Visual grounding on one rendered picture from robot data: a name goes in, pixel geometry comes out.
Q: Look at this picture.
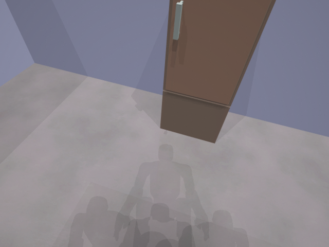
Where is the cupboard door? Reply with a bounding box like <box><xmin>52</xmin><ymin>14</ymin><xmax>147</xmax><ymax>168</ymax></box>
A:
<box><xmin>166</xmin><ymin>0</ymin><xmax>271</xmax><ymax>105</ymax></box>

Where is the handle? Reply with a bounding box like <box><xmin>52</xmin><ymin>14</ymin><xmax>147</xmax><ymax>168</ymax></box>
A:
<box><xmin>173</xmin><ymin>1</ymin><xmax>184</xmax><ymax>40</ymax></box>

